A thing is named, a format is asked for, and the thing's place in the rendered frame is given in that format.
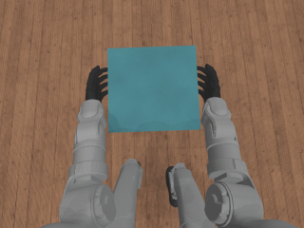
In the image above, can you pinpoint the robot right shin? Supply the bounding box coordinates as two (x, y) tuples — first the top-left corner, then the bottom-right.
(171, 162), (192, 199)

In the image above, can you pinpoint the robot left shin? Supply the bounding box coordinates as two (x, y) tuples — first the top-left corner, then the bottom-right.
(120, 159), (140, 172)

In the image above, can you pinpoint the robot right upper arm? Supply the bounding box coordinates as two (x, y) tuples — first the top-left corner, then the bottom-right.
(204, 181), (297, 228)

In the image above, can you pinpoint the robot shin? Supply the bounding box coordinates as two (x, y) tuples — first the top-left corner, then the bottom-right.
(171, 162), (192, 199)
(120, 159), (140, 172)

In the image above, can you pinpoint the carton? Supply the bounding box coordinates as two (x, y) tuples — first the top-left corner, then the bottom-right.
(107, 45), (200, 133)

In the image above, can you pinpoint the robot left upper arm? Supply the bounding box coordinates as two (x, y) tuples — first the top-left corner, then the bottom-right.
(40, 183), (117, 228)

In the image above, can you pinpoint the right robot forearm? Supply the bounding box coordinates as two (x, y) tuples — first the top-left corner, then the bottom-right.
(200, 97), (264, 215)

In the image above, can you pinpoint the left robot forearm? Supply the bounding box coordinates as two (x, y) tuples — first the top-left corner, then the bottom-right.
(59, 99), (108, 222)

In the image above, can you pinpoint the right robot hand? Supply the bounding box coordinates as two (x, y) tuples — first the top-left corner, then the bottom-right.
(197, 64), (221, 103)

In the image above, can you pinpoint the left robot hand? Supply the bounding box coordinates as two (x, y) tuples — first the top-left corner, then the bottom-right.
(85, 66), (108, 102)

